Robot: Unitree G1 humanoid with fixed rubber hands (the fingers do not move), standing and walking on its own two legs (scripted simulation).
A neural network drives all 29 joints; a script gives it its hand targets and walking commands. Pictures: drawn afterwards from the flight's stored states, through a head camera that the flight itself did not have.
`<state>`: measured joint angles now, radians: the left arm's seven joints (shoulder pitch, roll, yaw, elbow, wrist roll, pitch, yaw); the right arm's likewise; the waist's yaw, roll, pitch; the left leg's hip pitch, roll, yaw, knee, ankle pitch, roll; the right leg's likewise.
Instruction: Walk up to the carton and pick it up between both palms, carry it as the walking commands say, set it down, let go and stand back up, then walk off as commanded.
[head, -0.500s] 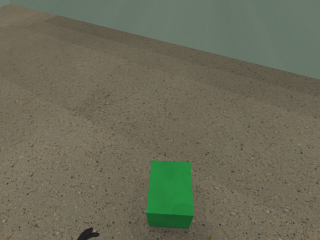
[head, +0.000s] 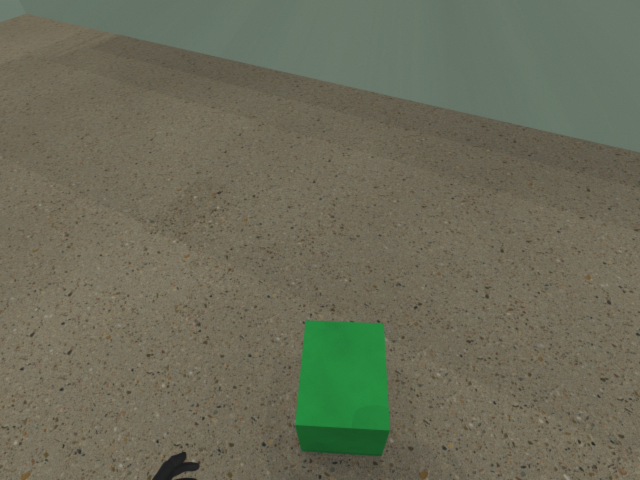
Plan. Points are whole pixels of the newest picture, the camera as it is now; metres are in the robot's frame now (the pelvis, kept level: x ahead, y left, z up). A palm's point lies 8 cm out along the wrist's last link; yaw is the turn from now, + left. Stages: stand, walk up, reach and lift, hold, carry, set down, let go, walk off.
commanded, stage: reach and lift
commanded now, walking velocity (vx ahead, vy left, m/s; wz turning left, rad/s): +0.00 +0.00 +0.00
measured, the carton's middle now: (342, 387) +0.50 +0.00 -0.65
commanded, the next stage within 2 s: none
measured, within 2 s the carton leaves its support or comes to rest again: neither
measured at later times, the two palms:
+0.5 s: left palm (203, 418) +0.24 +0.22 -0.12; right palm (509, 422) +0.24 -0.24 -0.12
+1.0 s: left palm (232, 362) +0.35 +0.20 -0.16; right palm (461, 361) +0.36 -0.21 -0.18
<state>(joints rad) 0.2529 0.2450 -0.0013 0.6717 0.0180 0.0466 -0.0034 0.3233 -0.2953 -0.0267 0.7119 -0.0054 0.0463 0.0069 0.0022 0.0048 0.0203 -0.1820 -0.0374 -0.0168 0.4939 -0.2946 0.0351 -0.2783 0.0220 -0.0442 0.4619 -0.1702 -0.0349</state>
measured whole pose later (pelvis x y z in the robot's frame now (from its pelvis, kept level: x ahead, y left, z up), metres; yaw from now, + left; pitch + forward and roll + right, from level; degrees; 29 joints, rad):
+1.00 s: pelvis -0.06 -0.01 -0.08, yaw +3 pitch +22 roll +1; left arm -0.75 0.24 0.03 0.75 -0.06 0.23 0.07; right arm -0.78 -0.22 -0.27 0.87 0.00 0.19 -0.03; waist 0.00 0.01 0.14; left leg -1.04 -0.07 -0.03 1.06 -0.41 0.01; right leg -1.11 0.02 0.00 0.99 -0.27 -0.01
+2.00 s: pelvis -0.09 -0.01 -0.19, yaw +4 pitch +45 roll +1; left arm -1.35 0.27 0.19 0.91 0.00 0.15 0.03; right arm -1.35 -0.23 -0.50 0.96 -0.08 0.11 -0.06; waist -0.01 0.02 0.13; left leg -1.79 -0.08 -0.03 1.44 -0.44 -0.01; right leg -1.85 0.02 0.00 1.35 -0.29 -0.01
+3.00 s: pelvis -0.11 -0.01 -0.38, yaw +3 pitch +33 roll -2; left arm -1.64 0.43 0.11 1.14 -0.15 0.15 0.02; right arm -1.64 -0.36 -0.36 1.21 0.03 0.10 -0.09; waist -0.01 0.03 0.52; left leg -2.12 -0.09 -0.02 2.19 -0.65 -0.01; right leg -2.20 0.02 -0.05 2.06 -0.45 -0.01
